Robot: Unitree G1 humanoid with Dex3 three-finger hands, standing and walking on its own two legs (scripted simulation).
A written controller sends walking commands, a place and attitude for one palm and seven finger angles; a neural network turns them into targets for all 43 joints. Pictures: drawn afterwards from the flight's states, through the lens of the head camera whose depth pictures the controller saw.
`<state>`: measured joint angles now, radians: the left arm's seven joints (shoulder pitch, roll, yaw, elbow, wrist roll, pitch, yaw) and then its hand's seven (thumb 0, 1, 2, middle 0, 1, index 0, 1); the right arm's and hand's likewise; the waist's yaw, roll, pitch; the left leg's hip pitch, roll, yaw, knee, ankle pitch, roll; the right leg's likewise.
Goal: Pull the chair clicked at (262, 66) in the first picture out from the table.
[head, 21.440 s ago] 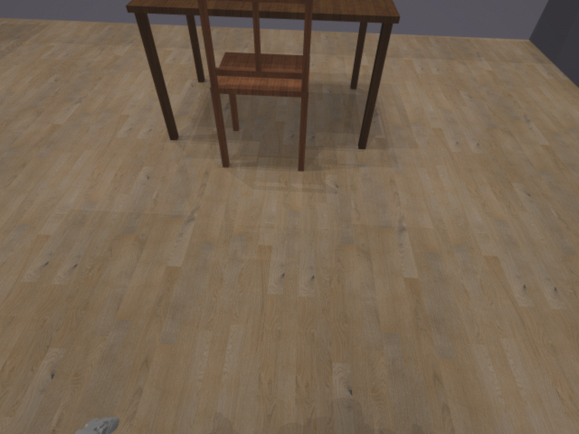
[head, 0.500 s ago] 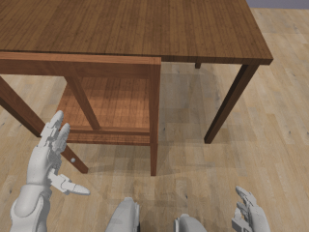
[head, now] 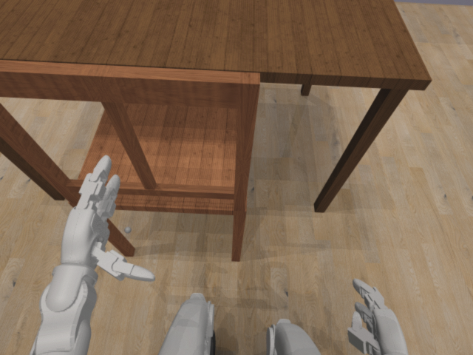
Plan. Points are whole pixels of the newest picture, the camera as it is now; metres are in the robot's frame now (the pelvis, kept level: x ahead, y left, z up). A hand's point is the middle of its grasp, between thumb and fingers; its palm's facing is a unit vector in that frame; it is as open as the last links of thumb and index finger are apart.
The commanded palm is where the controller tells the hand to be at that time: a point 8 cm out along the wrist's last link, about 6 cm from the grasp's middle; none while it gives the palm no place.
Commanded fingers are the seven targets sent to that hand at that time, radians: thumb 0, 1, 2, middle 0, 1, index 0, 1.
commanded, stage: aim the fingers beside a spindle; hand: left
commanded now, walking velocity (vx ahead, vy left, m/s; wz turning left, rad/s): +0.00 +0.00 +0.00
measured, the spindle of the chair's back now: (134, 151) +0.45 +0.23 +0.02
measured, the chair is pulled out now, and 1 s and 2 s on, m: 0.00 0.00 0.00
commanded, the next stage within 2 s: none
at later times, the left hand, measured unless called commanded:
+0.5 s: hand (131, 229) +0.30 +0.20 +0.02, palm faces +0.04 -1.00 -0.04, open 16.9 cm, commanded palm +0.28 +0.24 +0.02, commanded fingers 0.00 -0.50 0.30 -0.06 -0.08 -0.06 -0.08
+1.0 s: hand (133, 227) +0.30 +0.19 +0.02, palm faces +0.04 -1.00 -0.06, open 16.9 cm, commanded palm +0.28 +0.24 +0.02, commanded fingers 0.00 -0.50 0.30 -0.06 -0.08 -0.06 -0.08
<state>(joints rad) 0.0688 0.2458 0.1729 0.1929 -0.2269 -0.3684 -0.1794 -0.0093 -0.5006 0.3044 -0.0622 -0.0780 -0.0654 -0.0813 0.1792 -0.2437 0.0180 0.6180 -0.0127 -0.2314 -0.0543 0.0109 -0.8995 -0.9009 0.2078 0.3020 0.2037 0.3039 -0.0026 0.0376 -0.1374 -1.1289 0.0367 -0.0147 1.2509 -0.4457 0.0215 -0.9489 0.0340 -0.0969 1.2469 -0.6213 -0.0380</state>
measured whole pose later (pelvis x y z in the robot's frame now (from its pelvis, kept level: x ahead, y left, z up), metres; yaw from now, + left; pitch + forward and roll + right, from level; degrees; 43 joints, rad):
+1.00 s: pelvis -0.01 +0.00 -0.02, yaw +0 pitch +20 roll -3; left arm 0.01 0.26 0.19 0.26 -0.23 -0.42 -0.19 -0.01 -0.50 0.30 -0.06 -0.08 -0.07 -0.08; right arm 0.18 -0.25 0.01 0.63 -0.01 -0.20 -0.05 0.01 -0.90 -0.90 0.21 0.30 0.20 0.30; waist 0.00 0.04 -0.15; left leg -1.21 0.04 -0.02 1.32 -0.46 0.01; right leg -1.03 0.04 -0.10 1.32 -0.64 -0.05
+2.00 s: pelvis +0.00 +0.00 -0.01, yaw -1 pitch +20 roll -3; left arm 0.03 0.26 0.20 0.21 -0.22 -0.43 -0.16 -0.01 -0.50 0.30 -0.06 -0.08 -0.07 -0.08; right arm 0.18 -0.25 0.01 0.63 -0.01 -0.19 -0.04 0.01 -0.90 -0.90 0.21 0.30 0.20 0.30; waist -0.01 0.04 -0.15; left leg -1.20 0.04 -0.02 1.31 -0.46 0.01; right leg -1.02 0.04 -0.10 1.31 -0.64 -0.05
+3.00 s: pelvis +0.00 -0.01 -0.01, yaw +0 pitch +20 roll -3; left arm 0.04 0.25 0.19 0.21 -0.21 -0.46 -0.16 -0.01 -0.50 0.30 -0.07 -0.08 -0.07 -0.08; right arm 0.17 -0.25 0.01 0.63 -0.01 -0.19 -0.05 0.01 -0.90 -0.90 0.21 0.30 0.20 0.30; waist -0.01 0.03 -0.16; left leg -1.19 0.04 -0.02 1.30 -0.47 0.01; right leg -1.01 0.04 -0.09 1.31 -0.65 -0.05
